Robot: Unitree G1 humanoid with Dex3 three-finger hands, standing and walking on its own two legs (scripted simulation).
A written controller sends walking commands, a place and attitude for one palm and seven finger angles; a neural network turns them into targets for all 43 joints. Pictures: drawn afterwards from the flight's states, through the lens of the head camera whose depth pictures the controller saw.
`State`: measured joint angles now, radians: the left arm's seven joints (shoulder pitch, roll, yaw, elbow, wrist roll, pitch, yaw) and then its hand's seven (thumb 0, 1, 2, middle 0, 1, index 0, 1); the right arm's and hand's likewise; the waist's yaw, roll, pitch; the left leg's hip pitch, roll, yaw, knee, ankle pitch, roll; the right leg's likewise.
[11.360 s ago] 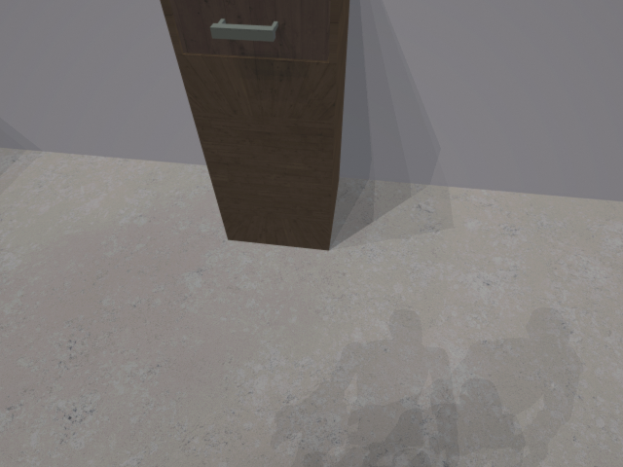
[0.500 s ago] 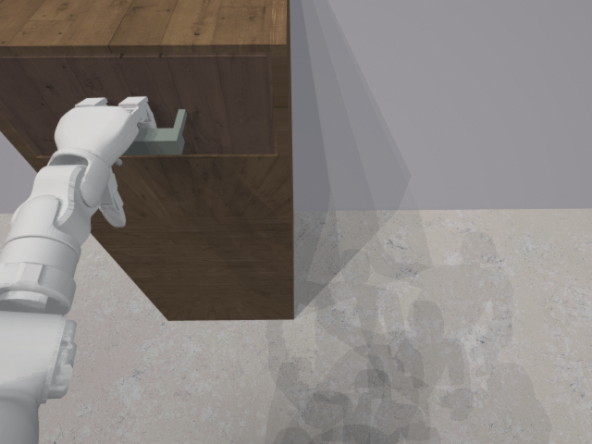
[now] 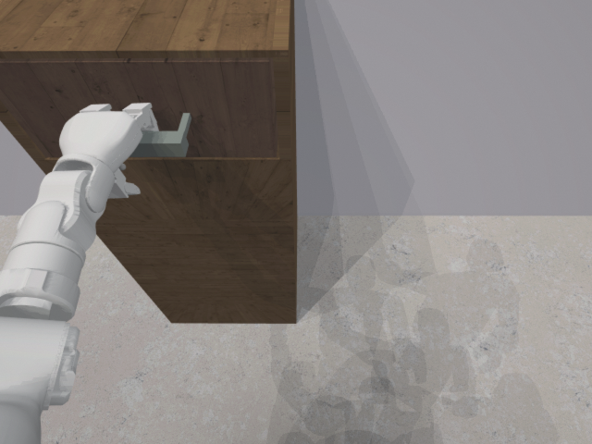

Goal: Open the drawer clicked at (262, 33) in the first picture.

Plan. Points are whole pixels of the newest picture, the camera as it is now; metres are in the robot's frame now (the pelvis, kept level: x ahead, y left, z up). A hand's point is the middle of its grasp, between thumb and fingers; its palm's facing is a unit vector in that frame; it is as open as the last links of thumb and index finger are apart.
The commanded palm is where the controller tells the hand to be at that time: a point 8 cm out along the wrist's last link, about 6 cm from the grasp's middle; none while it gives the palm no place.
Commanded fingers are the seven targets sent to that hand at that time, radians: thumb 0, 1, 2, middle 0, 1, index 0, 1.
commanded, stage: close the thumb around the handle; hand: left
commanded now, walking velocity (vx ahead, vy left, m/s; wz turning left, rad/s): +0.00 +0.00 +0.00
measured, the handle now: (135, 132) +0.51 +0.24 +0.13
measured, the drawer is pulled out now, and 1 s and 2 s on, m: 0.00 0.05 0.17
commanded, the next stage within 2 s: pull the drawer open in 0.32 s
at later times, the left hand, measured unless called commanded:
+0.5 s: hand (124, 169) +0.46 +0.25 +0.11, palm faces -0.03 -0.01 -1.00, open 5.8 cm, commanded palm +0.43 +0.25 +0.17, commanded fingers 0.00 0.90 0.90 -0.40 -1.35 -0.40 -1.35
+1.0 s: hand (115, 196) +0.41 +0.25 +0.11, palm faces +0.01 -0.03 -1.00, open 5.8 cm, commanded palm +0.38 +0.25 +0.17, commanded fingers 0.00 0.90 0.90 -0.40 -1.35 -0.40 -1.35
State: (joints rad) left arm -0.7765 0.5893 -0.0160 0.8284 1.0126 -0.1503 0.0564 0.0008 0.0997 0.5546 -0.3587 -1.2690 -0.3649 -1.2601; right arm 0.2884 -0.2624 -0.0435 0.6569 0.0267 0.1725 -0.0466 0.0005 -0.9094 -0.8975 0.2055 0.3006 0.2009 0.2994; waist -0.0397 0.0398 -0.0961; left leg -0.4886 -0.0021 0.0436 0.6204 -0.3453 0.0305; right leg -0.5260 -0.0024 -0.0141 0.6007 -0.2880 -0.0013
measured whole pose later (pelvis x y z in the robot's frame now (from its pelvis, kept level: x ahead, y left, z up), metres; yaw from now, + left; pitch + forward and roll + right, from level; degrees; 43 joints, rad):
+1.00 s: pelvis +0.01 +0.00 +0.01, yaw +0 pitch +9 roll +0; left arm -0.46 0.54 -0.03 0.44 0.95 -0.07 0.04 0.01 0.69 0.83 -0.31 -1.35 -0.38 -1.35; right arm 0.21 -0.26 -0.04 0.62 0.04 0.17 -0.04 0.00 -0.91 -0.90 0.20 0.30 0.20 0.30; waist 0.02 0.06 -0.08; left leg -0.38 -0.01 0.05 0.56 -0.34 0.03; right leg -0.42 0.00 -0.01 0.56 -0.29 0.00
